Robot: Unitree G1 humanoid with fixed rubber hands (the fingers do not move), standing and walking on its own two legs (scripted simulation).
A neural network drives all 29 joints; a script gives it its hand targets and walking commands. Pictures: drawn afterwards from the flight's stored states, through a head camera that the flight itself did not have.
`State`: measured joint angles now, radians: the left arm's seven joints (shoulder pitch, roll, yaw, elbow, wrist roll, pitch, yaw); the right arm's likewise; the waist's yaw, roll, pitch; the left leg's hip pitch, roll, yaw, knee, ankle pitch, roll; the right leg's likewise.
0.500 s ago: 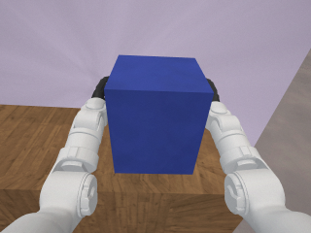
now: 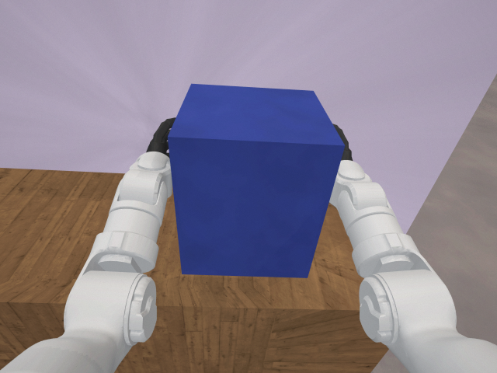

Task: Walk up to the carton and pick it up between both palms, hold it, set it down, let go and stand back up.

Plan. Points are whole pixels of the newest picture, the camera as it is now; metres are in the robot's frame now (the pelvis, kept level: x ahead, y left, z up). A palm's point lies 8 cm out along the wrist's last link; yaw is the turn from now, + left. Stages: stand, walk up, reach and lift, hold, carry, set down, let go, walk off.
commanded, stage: hold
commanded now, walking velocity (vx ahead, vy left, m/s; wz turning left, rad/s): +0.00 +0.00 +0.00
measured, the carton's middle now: (249, 180) +0.38 +0.02 +0.17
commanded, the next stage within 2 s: none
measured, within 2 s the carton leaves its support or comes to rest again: neither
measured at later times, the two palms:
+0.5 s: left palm (158, 161) +0.38 +0.17 +0.20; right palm (340, 166) +0.38 -0.13 +0.21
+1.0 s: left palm (159, 161) +0.38 +0.16 +0.20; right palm (340, 165) +0.39 -0.13 +0.21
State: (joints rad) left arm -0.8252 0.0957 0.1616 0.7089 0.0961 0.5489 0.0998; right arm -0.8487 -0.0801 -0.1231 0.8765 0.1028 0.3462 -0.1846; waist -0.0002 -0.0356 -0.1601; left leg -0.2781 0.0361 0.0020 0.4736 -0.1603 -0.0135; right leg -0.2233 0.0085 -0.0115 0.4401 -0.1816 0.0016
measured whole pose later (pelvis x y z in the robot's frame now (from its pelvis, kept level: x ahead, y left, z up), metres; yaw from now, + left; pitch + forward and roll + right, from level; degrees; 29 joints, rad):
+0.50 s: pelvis +0.00 +0.00 +0.00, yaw +0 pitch -2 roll -1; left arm -0.80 0.09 0.16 0.65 0.10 0.57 0.10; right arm -0.84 -0.08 -0.12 0.83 0.10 0.37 -0.18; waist 0.00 -0.03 -0.16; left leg -0.28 0.04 0.00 0.47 -0.16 -0.01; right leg -0.22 0.01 -0.01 0.44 -0.18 0.00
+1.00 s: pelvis +0.00 +0.00 +0.00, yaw +0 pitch -2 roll -1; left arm -0.79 0.08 0.16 0.64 0.11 0.57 0.09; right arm -0.83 -0.08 -0.12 0.81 0.10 0.37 -0.18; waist 0.00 -0.03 -0.16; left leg -0.27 0.04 0.00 0.47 -0.16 -0.01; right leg -0.22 0.01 -0.01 0.44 -0.18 0.00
